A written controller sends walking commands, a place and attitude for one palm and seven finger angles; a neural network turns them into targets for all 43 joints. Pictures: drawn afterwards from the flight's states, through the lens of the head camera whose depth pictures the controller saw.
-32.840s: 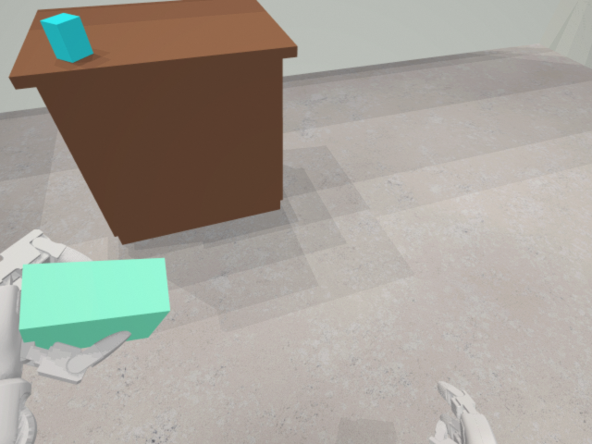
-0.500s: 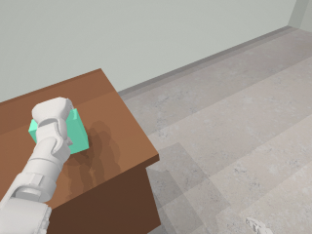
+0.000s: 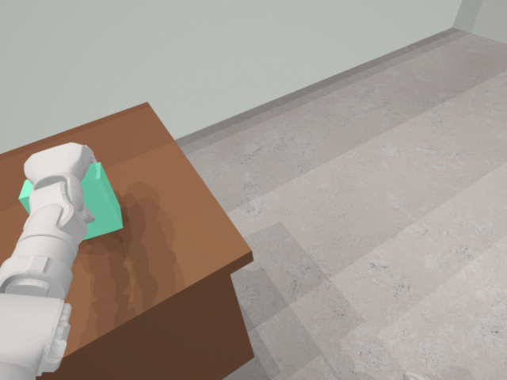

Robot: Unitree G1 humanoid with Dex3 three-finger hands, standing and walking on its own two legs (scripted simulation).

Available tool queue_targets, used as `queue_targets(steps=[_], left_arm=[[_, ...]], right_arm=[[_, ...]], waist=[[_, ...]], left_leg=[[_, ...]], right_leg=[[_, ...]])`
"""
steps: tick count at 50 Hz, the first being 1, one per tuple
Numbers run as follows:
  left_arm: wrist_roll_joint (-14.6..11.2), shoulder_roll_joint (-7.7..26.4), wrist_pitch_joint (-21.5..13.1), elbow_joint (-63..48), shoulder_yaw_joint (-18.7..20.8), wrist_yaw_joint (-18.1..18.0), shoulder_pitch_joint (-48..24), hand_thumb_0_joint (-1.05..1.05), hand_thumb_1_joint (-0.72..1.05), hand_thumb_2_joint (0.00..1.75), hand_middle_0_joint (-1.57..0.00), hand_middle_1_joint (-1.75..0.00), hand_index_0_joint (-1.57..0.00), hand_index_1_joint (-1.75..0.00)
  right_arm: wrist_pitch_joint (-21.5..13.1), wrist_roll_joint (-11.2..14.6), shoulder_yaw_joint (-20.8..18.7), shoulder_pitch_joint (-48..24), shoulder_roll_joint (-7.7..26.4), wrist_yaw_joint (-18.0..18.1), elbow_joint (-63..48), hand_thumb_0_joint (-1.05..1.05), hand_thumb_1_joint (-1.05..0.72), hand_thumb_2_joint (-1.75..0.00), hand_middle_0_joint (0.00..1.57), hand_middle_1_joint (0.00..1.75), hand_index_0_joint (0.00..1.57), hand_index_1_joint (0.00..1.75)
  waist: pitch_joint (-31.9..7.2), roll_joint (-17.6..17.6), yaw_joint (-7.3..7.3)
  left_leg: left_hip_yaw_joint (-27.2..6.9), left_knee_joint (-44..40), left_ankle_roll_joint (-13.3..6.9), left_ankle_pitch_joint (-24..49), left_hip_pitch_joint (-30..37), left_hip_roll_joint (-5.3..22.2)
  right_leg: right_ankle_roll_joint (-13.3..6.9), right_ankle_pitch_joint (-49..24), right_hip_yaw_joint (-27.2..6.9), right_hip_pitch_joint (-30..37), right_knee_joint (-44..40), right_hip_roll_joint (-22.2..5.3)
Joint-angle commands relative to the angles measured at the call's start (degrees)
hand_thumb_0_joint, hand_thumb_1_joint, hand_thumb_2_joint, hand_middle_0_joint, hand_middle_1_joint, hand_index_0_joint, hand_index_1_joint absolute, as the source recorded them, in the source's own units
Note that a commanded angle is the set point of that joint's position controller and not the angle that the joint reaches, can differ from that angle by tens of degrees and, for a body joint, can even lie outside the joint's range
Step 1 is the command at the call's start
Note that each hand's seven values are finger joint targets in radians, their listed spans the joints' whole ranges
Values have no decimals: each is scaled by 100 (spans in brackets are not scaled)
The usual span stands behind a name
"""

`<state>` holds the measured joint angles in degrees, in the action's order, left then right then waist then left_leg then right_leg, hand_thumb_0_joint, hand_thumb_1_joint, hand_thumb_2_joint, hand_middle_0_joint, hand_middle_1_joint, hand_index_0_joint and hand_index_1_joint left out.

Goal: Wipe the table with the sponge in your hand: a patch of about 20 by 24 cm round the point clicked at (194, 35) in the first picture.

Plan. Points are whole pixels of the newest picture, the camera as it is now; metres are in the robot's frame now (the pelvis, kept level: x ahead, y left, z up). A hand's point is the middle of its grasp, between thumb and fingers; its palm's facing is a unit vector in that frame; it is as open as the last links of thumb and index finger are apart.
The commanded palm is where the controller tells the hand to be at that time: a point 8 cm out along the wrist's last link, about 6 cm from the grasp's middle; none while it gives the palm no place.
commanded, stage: wipe forward along the third lane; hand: left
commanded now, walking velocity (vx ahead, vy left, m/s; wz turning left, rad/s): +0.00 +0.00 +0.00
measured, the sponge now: (81, 213) +0.38 +0.32 +0.07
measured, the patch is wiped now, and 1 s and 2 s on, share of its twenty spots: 1.00 1.00 1.00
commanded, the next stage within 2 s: wipe back along the third lane in 0.26 s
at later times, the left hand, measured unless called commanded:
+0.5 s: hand (70, 180) +0.42 +0.34 +0.12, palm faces -0.07 +0.00 -1.00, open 9.9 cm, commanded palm +0.40 +0.33 +0.14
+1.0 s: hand (68, 192) +0.39 +0.33 +0.12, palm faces +0.09 -0.02 -1.00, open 9.9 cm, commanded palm +0.35 +0.30 +0.14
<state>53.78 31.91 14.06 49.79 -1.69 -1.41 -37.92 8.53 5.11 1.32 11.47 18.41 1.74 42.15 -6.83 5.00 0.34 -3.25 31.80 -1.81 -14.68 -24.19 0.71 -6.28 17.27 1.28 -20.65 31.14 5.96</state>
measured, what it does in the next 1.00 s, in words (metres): shifts its weight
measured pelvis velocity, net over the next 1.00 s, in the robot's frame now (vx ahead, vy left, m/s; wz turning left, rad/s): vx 0.02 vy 0.08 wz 0.01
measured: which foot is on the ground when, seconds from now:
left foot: down 0.00-1.00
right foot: down 0.00-1.00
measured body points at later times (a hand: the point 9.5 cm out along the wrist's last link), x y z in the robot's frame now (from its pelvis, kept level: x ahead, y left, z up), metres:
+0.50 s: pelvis +0.00 +0.04 +0.00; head +0.02 +0.00 +0.45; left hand +0.42 +0.34 +0.17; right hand +0.09 -0.23 -0.14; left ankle +0.01 +0.15 -0.73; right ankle -0.02 -0.04 -0.73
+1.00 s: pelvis +0.02 +0.08 +0.01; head +0.01 +0.05 +0.45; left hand +0.38 +0.33 +0.17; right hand +0.23 -0.14 -0.10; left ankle +0.01 +0.16 -0.73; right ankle -0.02 -0.04 -0.73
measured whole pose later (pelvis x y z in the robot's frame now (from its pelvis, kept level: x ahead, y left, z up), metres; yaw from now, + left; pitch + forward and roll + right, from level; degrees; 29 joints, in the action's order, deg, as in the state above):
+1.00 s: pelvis +0.02 +0.08 +0.01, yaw +0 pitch +5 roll -1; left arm 52.8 19.8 35.3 29.3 -15.3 -8.8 -29.6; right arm 12.2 5.9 2.0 3.6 15.5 -2.7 38.8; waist -8.3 5.4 -3.3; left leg -1.5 29.4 -3.8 -15.5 -18.3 -4.2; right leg -0.4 17.9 -0.6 -13.7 27.1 0.8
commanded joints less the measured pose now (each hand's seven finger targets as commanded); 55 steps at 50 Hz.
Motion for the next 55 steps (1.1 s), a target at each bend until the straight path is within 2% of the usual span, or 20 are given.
queue_targets(steps=[1,8,10,13,17,23,24,27,29,30,32,33,35,37,38,39,43,46,53,55], left_arm=[[307,1573,107,-79,162,-236,-1466,0,10,130,-120,-160,-120,-160],[343,1894,33,185,304,-284,-2014,0,10,130,-120,-160,-120,-160],[427,1772,37,389,155,-308,-2054,0,10,130,-120,-160,-120,-160],[491,1644,-7,364,78,-319,-2173,0,10,130,-120,-160,-120,-160],[537,1686,13,611,86,-401,-2315,0,10,130,-120,-160,-120,-160],[245,925,-51,181,-60,-470,-1491,0,10,130,-120,-160,-120,-160],[234,925,-5,274,-37,-508,-1322,0,10,130,-120,-160,-120,-160],[40,419,158,6,-333,-586,-1245,0,10,130,-120,-160,-120,-160],[-46,402,324,-173,-270,-630,-945,0,10,130,-120,-160,-120,-160],[-62,241,407,-240,-412,-640,-1046,0,10,130,-120,-160,-120,-160],[-107,-45,630,-412,-613,-635,-901,0,10,130,-120,-160,-120,-160],[-152,-263,719,-601,-743,-626,-930,0,10,130,-120,-160,-120,-160],[-190,-124,939,-710,-600,-642,-714,0,10,130,-120,-160,-120,-160],[-235,-346,1150,-912,-745,-617,-625,0,10,130,-120,-160,-120,-160],[-274,-383,1244,-1127,-763,-603,-598,0,10,130,-120,-160,-120,-160],[-299,-688,1343,-1219,-995,-576,-553,0,10,130,-120,-160,-120,-160],[-366,-973,1718,-1915,-1136,-522,-130,0,10,130,-120,-160,-120,-160],[-384,-1368,2003,-2232,-1474,-444,-79,0,10,130,-120,-160,-120,-160],[-357,-1638,2484,-3141,-1790,-228,214,0,10,130,-120,-160,-120,-160],[-311,-1497,2573,-3133,-1718,-181,203,0,10,130,-120,-160,-120,-160]], right_arm=[[-188,-12,-239,-388,666,9,-704,0,-90,-90,20,30,20,30],[-184,-22,-240,-264,699,23,-667,0,-90,-90,20,30,20,30],[-169,-15,-242,-183,708,20,-644,0,-90,-90,20,30,20,30],[-163,-27,-261,-131,679,-15,-670,0,-90,-90,20,30,20,30],[-154,-40,-266,-16,707,-22,-614,0,-90,-90,20,30,20,30],[-143,-38,-337,-115,585,-109,-765,0,-90,-90,20,30,20,30],[-119,-20,-330,-126,607,-114,-734,0,-90,-90,20,30,20,30],[-138,21,-319,-349,567,-151,-763,0,-90,-90,20,30,20,30],[-130,38,-316,-470,561,-175,-781,0,-90,-90,20,30,20,30],[-123,49,-300,-534,552,-179,-772,0,-90,-90,20,30,20,30],[-107,72,-271,-684,521,-211,-802,0,-90,-90,20,30,20,30],[-103,77,-286,-761,489,-236,-811,0,-90,-90,20,30,20,30],[-72,68,-260,-862,502,-251,-823,0,-90,-90,20,30,20,30],[-41,75,-247,-983,470,-265,-877,0,-90,-90,20,30,20,30],[-14,72,-241,-1073,480,-288,-893,0,-90,-90,20,30,20,30],[-4,78,-227,-1141,427,-297,-938,0,-90,-90,20,30,20,30],[65,66,-216,-1442,392,-370,-1082,0,-90,-90,20,30,20,30],[111,69,-175,-1592,349,-422,-1140,0,-90,-90,20,30,20,30],[173,82,-114,-1951,299,-517,-1330,0,-90,-90,20,30,20,30],[188,63,-73,-1978,316,-505,-1294,0,-90,-90,20,30,20,30]], waist=[[-842,-871,53],[-951,-889,125],[-847,-829,189],[-1106,-624,176],[-1000,-753,266],[-1506,-780,19],[-1275,-902,35],[-878,-905,42],[-922,-816,-81],[-836,-910,-13],[-707,-802,-55],[-732,-657,-54],[-809,-727,-142],[-815,-803,-149],[-830,-578,-180],[-772,-687,-143],[-1001,-538,-246],[-905,-718,-183],[-998,-775,-206],[-854,-813,-221]], left_leg=[[265,-124,-222,489,-263,-386],[234,-177,-232,475,-297,-369],[257,-163,-244,453,-269,-369],[237,-173,-236,660,-131,-366],[262,-130,-246,562,-156,-332],[287,-193,-225,1056,180,-331],[275,-219,-229,984,166,-312],[272,-362,-230,789,288,-294],[239,-450,-215,869,414,-296],[225,-460,-218,894,486,-286],[192,-557,-193,872,584,-270],[165,-570,-182,1008,763,-250],[117,-601,-160,1045,859,-228],[89,-621,-143,1113,952,-220],[56,-660,-107,1221,1034,-195],[28,-646,-105,1241,1123,-187],[-52,-627,-46,1626,1417,-142],[-119,-565,-19,1793,1523,-108],[-135,-429,23,2346,1652,-66],[-116,-395,3,2204,1570,-102]], right_leg=[[569,-2262,-826,1029,-630,-589],[527,-1916,-733,971,-668,-530],[513,-1747,-648,791,-666,-500],[450,-1861,-578,800,-621,-463],[477,-1757,-535,659,-655,-458],[425,-2342,-426,1089,-601,-432],[427,-2201,-394,978,-619,-408],[424,-1788,-317,743,-769,-384],[387,-1668,-280,818,-770,-364],[385,-1666,-244,750,-785,-355],[354,-1465,-180,653,-817,-343],[326,-1488,-138,602,-798,-333],[308,-1398,-99,646,-788,-312],[294,-1400,-57,666,-789,-306],[257,-1423,-28,640,-756,-316],[267,-1389,12,583,-739,-306],[218,-1529,73,655,-650,-301],[219,-1598,151,569,-589,-292],[210,-1990,198,771,-372,-330],[197,-2009,167,752,-368,-313]])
